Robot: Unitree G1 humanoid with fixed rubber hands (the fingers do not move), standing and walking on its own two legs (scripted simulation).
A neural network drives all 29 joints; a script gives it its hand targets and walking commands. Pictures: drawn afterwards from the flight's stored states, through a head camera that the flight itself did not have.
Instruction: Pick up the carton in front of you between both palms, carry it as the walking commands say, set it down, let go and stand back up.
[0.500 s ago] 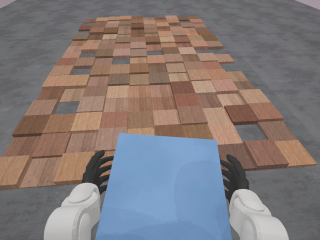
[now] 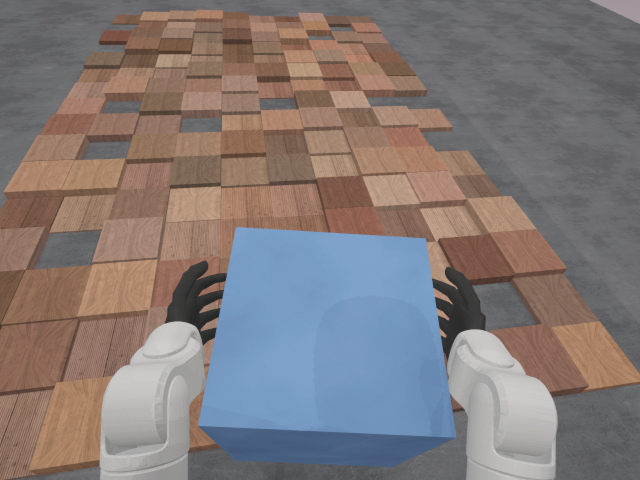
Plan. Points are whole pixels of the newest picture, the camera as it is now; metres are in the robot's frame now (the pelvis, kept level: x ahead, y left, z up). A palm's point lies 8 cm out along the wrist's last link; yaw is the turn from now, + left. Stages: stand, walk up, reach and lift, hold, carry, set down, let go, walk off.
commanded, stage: carry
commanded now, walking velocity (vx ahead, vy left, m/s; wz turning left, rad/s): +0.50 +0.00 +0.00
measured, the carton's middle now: (321, 359) +0.28 +0.00 +0.03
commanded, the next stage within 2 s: none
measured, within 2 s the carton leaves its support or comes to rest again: neither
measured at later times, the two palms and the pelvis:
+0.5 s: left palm (252, 130) +0.65 +0.13 +0.12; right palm (424, 138) +0.66 -0.17 +0.12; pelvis +0.29 -0.03 +0.00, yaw +1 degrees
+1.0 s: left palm (259, 96) +0.82 +0.14 +0.10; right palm (402, 99) +0.85 -0.16 +0.10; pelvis +0.49 -0.04 +0.00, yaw +2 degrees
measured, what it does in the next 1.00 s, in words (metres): walks ahead: right foot, then left foot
